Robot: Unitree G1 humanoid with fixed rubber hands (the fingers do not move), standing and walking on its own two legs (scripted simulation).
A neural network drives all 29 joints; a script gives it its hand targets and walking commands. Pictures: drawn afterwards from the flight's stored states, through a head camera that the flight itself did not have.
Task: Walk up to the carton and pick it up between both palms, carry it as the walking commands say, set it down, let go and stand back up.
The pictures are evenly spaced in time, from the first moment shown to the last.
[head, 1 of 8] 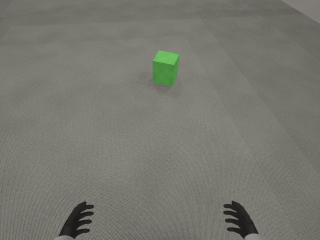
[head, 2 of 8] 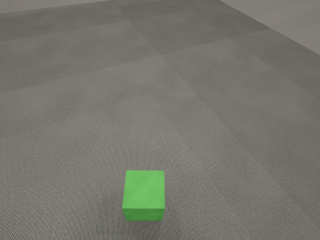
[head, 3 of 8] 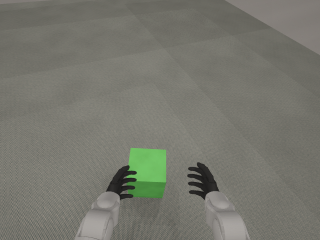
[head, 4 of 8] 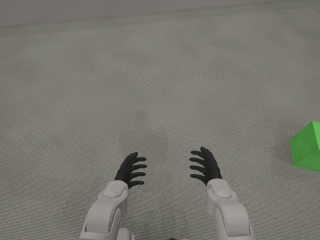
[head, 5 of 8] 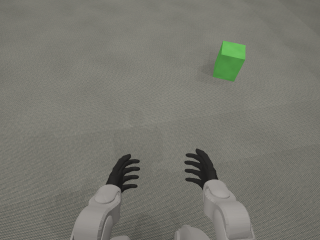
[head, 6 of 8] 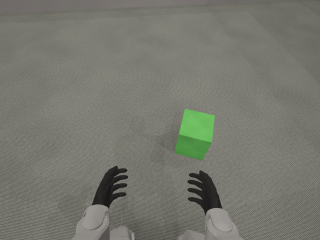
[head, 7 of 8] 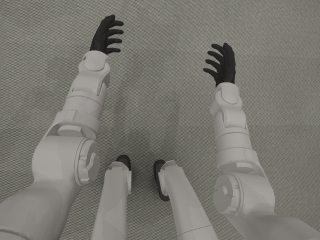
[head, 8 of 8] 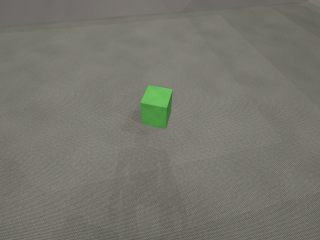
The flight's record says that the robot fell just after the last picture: no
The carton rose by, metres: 0.00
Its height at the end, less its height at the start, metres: +0.00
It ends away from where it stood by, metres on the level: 0.00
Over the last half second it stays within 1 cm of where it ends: yes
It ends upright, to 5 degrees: yes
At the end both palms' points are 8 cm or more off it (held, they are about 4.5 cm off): yes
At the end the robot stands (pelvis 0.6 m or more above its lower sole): yes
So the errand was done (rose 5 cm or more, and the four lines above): no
